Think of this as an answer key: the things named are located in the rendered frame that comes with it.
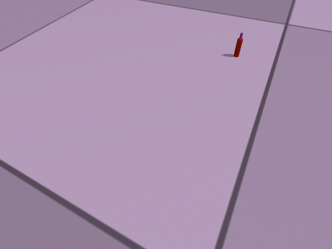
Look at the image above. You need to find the bottle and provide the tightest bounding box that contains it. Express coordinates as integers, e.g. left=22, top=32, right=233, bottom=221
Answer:
left=234, top=33, right=243, bottom=57

